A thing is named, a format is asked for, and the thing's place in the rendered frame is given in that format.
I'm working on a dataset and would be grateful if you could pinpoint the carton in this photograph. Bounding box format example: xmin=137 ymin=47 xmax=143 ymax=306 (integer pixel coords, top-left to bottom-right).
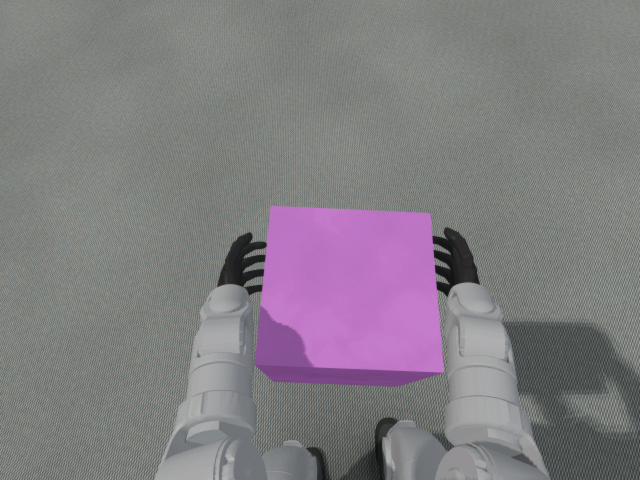
xmin=255 ymin=206 xmax=444 ymax=387

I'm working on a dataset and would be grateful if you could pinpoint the right robot upper arm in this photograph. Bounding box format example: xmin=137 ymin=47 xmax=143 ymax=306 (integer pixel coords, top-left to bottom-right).
xmin=435 ymin=443 xmax=549 ymax=480

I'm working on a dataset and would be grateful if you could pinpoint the robot thigh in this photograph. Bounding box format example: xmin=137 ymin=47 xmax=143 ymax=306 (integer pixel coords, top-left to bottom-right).
xmin=262 ymin=446 xmax=317 ymax=480
xmin=382 ymin=427 xmax=447 ymax=480

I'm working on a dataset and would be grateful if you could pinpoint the right robot forearm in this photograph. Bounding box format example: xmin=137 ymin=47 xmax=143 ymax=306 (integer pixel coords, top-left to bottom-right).
xmin=443 ymin=282 xmax=551 ymax=480

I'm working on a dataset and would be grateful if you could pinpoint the left robot forearm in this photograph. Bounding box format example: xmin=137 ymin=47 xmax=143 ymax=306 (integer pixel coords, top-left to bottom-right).
xmin=154 ymin=284 xmax=256 ymax=480

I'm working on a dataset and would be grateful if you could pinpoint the left robot upper arm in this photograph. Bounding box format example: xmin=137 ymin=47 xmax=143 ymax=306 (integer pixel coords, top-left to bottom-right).
xmin=155 ymin=436 xmax=268 ymax=480

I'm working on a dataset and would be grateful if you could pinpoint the robot left hand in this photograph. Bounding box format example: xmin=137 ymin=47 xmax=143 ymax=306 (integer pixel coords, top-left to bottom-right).
xmin=217 ymin=232 xmax=267 ymax=295

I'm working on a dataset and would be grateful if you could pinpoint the robot right thigh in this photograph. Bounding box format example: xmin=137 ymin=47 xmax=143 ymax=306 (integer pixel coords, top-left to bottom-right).
xmin=382 ymin=427 xmax=447 ymax=480

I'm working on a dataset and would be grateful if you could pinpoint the robot right hand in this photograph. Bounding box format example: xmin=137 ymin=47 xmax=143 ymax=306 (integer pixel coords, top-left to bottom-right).
xmin=432 ymin=227 xmax=480 ymax=297

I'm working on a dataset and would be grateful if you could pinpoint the robot left thigh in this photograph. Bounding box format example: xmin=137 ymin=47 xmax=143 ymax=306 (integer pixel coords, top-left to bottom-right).
xmin=262 ymin=446 xmax=317 ymax=480

